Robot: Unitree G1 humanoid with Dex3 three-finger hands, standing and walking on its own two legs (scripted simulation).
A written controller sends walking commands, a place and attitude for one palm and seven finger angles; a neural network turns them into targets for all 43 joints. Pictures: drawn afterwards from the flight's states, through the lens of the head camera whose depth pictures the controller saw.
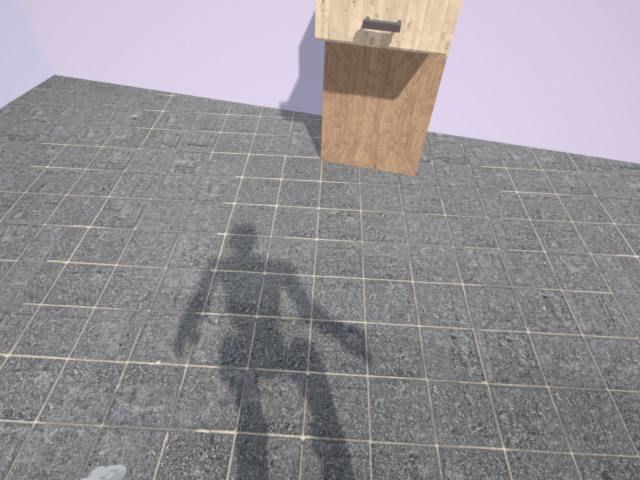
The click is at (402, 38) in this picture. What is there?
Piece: drawer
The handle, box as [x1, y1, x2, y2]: [362, 16, 400, 32]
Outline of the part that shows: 363,19 362,27 364,28 399,32 400,20 398,20 397,22 381,21 369,19 369,17 367,16 365,19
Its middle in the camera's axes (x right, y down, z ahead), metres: +0.20 -0.69 +1.24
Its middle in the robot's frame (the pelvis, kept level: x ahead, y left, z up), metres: +1.41 -0.13 +0.04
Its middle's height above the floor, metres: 0.81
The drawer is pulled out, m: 0.29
